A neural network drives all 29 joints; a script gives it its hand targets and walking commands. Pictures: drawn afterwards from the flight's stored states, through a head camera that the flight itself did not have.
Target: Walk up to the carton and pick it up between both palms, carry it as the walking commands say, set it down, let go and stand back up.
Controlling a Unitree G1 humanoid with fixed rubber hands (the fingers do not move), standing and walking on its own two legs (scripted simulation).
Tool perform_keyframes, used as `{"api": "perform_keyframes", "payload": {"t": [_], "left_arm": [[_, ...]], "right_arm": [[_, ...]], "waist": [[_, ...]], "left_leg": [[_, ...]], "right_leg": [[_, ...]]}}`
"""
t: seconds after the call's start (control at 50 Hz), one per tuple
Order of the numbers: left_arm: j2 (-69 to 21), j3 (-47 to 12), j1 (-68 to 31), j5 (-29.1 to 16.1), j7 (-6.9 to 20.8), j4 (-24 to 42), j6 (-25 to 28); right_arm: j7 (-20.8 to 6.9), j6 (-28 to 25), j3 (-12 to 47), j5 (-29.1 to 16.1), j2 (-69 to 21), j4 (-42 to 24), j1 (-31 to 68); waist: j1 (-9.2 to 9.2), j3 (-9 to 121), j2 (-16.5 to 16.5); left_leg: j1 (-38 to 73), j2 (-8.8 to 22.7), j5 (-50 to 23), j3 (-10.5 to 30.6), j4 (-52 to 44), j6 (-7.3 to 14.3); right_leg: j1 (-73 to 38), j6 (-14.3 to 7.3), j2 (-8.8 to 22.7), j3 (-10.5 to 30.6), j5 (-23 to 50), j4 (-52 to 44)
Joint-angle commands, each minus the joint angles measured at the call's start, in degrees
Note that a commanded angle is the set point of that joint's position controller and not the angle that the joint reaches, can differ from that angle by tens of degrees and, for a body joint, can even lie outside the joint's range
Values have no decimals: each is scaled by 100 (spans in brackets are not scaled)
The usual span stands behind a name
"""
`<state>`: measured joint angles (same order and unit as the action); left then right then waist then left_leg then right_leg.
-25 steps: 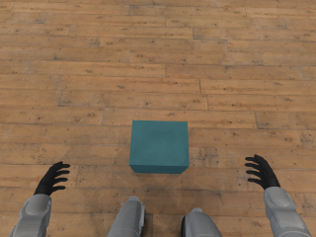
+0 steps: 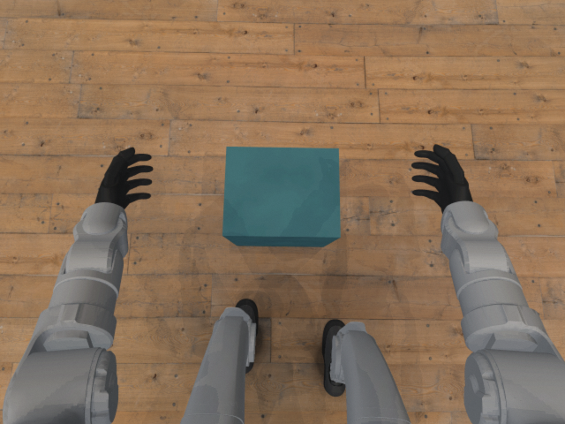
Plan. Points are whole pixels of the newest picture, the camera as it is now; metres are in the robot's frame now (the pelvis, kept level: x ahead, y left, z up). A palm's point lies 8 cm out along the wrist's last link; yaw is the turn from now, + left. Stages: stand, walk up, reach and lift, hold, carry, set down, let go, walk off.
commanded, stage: reach and lift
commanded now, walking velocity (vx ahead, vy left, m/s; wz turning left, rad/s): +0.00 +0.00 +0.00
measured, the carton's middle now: (281, 203) +0.49 +0.03 -0.54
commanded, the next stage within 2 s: none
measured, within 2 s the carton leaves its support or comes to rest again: neither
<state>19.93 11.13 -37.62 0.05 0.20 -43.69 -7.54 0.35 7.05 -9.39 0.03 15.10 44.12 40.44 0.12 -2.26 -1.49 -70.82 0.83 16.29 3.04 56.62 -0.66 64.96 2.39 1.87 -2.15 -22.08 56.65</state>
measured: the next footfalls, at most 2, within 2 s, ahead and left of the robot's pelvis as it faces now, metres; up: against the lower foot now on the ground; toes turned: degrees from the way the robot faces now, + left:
none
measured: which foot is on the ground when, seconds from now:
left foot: down 0.00-1.00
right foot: down 0.00-1.00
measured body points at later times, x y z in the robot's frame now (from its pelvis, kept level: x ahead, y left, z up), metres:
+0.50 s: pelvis +0.00 +0.00 -0.03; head +0.33 +0.01 +0.28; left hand +0.50 +0.25 -0.17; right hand +0.51 -0.20 -0.16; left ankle +0.08 +0.12 -0.66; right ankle +0.03 -0.15 -0.66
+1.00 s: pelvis -0.04 +0.00 -0.16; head +0.31 +0.01 +0.12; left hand +0.49 +0.23 -0.31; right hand +0.50 -0.21 -0.30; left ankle +0.08 +0.12 -0.66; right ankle +0.03 -0.15 -0.66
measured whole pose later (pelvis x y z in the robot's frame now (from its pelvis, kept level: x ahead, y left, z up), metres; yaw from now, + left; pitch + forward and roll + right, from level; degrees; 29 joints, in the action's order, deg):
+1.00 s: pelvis -0.04 +0.00 -0.16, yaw -6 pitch +48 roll -7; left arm 20.0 17.2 -68.0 0.0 -1.1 -49.8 -8.6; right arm 3.4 9.1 -16.5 -0.8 18.3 49.8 69.7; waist 2.6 -2.1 -1.6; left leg -116.7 1.1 23.1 5.1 91.5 -0.7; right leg 109.9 2.6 0.5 -2.1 -29.8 91.5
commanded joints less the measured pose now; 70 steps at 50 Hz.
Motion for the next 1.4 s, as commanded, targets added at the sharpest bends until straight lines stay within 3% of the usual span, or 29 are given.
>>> {"api": "perform_keyframes", "payload": {"t": [0.0,0.12,0.22,0.3,0.36,0.38,0.42,0.48,0.54,0.56,0.62,0.7,0.72,0.74,0.78,0.84,0.86,0.88,0.9,0.96,1.0,1.04,1.06,1.08,1.1,1.14,1.18,1.26,1.38], "left_arm": [[422,417,-1943,-349,-25,338,342],[430,458,-2921,-481,-13,532,428],[667,697,-3342,-306,43,451,331],[748,722,-3733,-199,169,387,211],[843,896,-3888,-134,194,667,161],[442,781,-3571,-135,209,-18,109],[404,939,-3360,163,269,180,193],[542,980,-3976,200,271,755,225],[220,786,-3652,274,305,470,192],[291,1027,-3592,268,299,-182,169],[751,1188,-4146,435,217,316,203],[519,768,-4282,254,151,-148,42],[487,799,-4761,-28,69,617,65],[911,783,-5255,202,-44,794,54],[837,626,-4873,4,-66,-274,-63],[1064,643,-5162,-121,-182,31,-15],[1207,856,-4698,219,-241,-606,-65],[1011,580,-4915,11,-269,-320,-78],[1290,729,-5097,-100,-286,119,-30],[1458,546,-5339,-504,-328,-31,25],[1395,384,-5501,-487,-375,3,58],[1234,427,-5464,-620,-339,-459,68],[1443,498,-5449,-472,-410,-122,132],[1308,256,-5776,-669,-425,502,122],[1630,437,-5741,-499,-449,-288,161],[1729,200,-5998,-729,-526,353,148],[1637,12,-5622,-928,-485,-621,96],[1896,62,-6259,-1050,-656,-67,249],[1977,-232,-6584,-1263,-625,-951,219]], "right_arm": [[101,-329,-833,-396,754,-257,1097],[84,-401,-815,-517,943,-514,2092],[92,-207,-543,-711,625,-528,2829],[134,-91,-960,-232,756,-420,2905],[176,-49,-1093,-106,1050,-985,3333],[87,1,-1137,-7,681,195,2535],[43,-67,-1113,-94,392,-217,2562],[6,-94,-1154,-42,411,-503,2924],[-36,-147,-1383,130,610,-582,2984],[-31,-94,-1318,193,479,205,2689],[80,-50,-1079,110,384,-329,3546],[46,89,-1218,37,921,235,3741],[78,19,-1184,138,829,-205,3878],[187,46,-1284,-10,1153,-333,4149],[217,169,-1036,-138,1149,253,4084],[225,196,-591,-501,898,180,4265],[206,224,-737,-456,1058,798,4023],[261,190,-795,-380,1215,517,4208],[270,154,-529,-702,1146,-193,4739],[370,167,-263,-880,1011,-81,4782],[393,113,-494,-918,1268,164,4865],[449,133,-363,-734,1063,634,4869],[457,79,-374,-881,1118,341,4872],[510,46,-516,-926,1284,52,4926],[511,86,-264,-823,1010,922,4825],[650,51,-369,-1046,1434,-45,5253],[690,69,-108,-1120,1313,400,5393],[736,11,-73,-1247,1367,207,5677],[768,67,-81,-1260,1646,1273,5793]], "waist": [[-134,5294,-405],[-77,6400,-888],[337,6312,-511],[-216,7155,-47],[-83,7757,2],[-163,6711,-291],[81,6722,-493],[-26,6942,-535],[-211,6760,-651],[-61,6124,-564],[315,6583,-424],[30,6049,-927],[-221,6520,-347],[-135,7252,-853],[-33,6642,-706],[151,6990,-402],[441,6198,-480],[144,6433,-625],[482,7136,-390],[284,7094,66],[248,6859,-511],[192,5743,-70],[341,6293,-373],[48,7986,-400],[221,6457,-124],[134,7984,-363],[202,7020,-146],[358,6996,-101],[128,6305,-315]], "left_leg": [[4044,-213,-3339,-41,18,8],[4752,-136,-4536,133,487,0],[3868,-129,-4081,-130,295,37],[3762,-187,-3745,-101,393,107],[3610,-247,-4027,-177,553,69],[3274,-230,-3970,-161,503,75],[3957,-167,-4442,-62,587,74],[4027,-117,-4696,60,837,16],[3518,-98,-3921,5,999,-60],[3013,-151,-3472,-92,1041,-64],[2129,-280,-2820,-247,1361,-101],[1362,-207,-1573,-400,1796,-264],[1383,-249,-1845,-283,1806,-190],[1739,-264,-1710,-346,2151,-241],[1480,-190,-1538,-299,2404,-217],[1068,-236,-1068,-479,2608,-130],[635,-272,-666,-624,2755,-146],[698,-218,-722,-474,2695,-198],[821,-270,-1022,-612,2980,-128],[312,-238,-1128,-524,3432,28],[407,-204,-1035,-564,3655,-43],[-553,-203,-838,-523,3683,-68],[-429,-200,-1038,-603,3853,-110],[1105,-172,-2027,-429,4058,-133],[-473,-141,-1033,-508,4033,-54],[636,-132,-1548,-503,4366,-92],[-199,-123,-791,-554,4360,-53],[-22,-98,-1232,-515,4748,-41],[-376,-10,-553,-367,5099,-90]], "right_leg": [[784,-45,-723,-88,1604,-125],[1820,-128,-716,-41,1813,135],[1542,-47,-640,32,2051,-41],[927,29,-673,-177,2193,53],[202,4,-647,-74,2738,194],[1096,29,-633,-123,2488,223],[1968,-25,-693,-30,2248,103],[2318,-22,-711,-70,2204,285],[2389,-90,-730,-142,1809,586],[2726,-48,-686,-133,1453,614],[2099,-25,-756,-162,1436,1234],[2906,-62,-739,-199,475,1715],[2699,-49,-779,-382,744,1774],[2679,-90,-816,-333,633,2089],[3407,-54,-784,-397,164,2322],[2977,-56,-785,-409,71,2640],[3385,-40,-780,-390,-278,2779],[3231,-123,-790,-452,-204,2847],[2784,-6,-782,-354,206,3031],[2968,-15,-780,-331,311,3401],[3455,-98,-826,-325,55,3638],[3843,-95,-751,-321,-82,3679],[3467,-130,-772,-209,212,3811],[3020,-60,-801,-341,703,4046],[3492,-85,-721,-295,241,4057],[3001,-86,-742,-351,499,4309],[2862,-104,-676,-313,120,4380],[3343,-100,-697,-293,234,4751],[3638,-131,-532,-295,-262,5229]]}}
